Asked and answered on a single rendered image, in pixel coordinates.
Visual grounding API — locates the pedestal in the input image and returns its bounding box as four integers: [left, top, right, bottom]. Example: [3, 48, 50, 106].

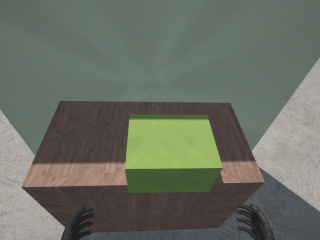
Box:
[21, 101, 265, 233]

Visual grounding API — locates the carton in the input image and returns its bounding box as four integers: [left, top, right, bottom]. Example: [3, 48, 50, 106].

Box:
[125, 114, 223, 193]

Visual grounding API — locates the right robot hand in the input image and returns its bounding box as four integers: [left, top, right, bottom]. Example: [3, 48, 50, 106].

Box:
[236, 204, 275, 240]

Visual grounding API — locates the left robot hand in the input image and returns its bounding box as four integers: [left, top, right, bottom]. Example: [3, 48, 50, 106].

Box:
[61, 206, 94, 240]

